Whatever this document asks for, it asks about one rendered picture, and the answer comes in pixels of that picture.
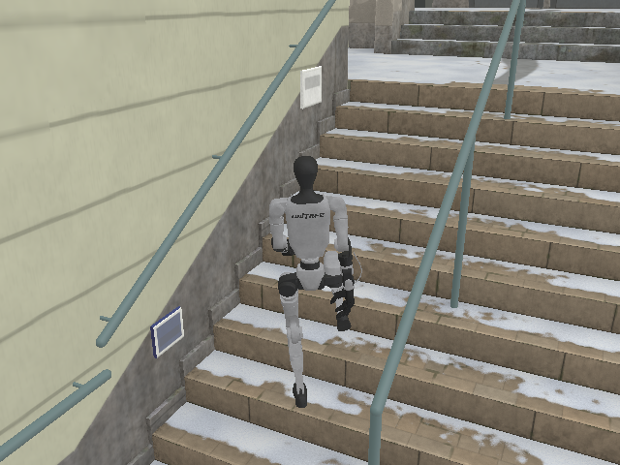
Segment stairs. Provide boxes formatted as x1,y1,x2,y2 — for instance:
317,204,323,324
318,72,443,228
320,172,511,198
150,80,620,465
391,11,620,63

